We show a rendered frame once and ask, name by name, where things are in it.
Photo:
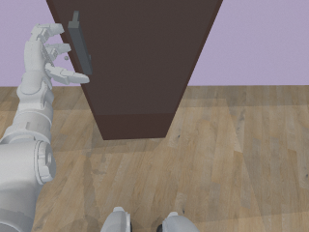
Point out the robot thigh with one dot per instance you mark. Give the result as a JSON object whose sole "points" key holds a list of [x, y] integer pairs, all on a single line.
{"points": [[118, 221], [178, 224]]}

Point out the cupboard door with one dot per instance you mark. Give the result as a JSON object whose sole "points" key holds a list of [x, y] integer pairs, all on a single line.
{"points": [[141, 50]]}

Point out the robot right thigh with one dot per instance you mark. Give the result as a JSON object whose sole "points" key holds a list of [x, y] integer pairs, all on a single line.
{"points": [[178, 224]]}

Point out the handle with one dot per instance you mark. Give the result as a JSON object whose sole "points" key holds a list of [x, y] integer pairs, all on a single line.
{"points": [[80, 46]]}

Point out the left robot hand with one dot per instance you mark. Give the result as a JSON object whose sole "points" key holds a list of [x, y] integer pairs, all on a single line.
{"points": [[36, 55]]}

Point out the left robot upper arm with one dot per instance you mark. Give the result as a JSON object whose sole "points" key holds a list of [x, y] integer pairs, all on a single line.
{"points": [[24, 168]]}

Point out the robot left thigh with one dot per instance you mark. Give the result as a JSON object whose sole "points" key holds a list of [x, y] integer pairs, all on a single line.
{"points": [[118, 221]]}

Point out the left robot forearm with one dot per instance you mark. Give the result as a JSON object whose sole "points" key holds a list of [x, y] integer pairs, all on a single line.
{"points": [[34, 115]]}

